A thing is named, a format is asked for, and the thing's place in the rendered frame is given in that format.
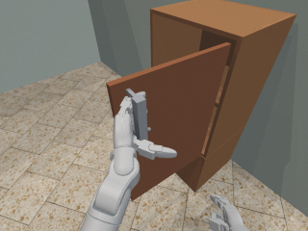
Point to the left robot forearm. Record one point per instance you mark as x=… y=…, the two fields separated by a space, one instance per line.
x=111 y=199

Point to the handle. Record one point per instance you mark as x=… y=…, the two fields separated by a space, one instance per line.
x=139 y=115

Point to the cupboard door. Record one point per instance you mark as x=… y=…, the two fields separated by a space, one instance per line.
x=180 y=98

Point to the robot right hand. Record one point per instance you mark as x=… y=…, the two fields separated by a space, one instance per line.
x=230 y=216

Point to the robot left hand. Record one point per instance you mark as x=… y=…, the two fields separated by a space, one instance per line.
x=123 y=133

